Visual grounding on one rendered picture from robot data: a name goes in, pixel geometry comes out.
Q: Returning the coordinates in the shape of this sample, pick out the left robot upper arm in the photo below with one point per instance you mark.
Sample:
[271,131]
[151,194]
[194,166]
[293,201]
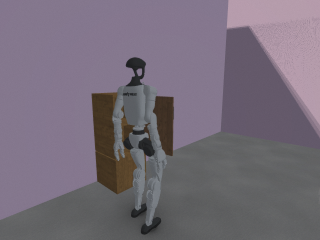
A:
[117,113]

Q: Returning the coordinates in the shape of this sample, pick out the left robot forearm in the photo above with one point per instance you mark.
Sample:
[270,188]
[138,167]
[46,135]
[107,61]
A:
[117,129]

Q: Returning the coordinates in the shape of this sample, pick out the right robot forearm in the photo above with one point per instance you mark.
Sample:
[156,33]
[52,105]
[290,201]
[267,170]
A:
[153,132]

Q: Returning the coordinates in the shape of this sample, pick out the right robot upper arm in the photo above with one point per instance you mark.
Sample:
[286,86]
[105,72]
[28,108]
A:
[150,93]

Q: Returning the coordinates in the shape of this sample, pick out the robot left foot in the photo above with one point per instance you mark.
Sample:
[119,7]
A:
[135,212]

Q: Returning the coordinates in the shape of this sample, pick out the cupboard door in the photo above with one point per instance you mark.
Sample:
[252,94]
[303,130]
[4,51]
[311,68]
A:
[164,111]

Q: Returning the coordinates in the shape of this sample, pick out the right robot hand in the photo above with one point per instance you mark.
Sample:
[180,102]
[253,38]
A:
[159,156]

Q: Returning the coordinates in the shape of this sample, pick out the left robot hand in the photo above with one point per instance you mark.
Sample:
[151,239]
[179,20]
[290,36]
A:
[116,147]

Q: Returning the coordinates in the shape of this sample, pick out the robot right thigh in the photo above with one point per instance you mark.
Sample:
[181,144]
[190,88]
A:
[149,151]

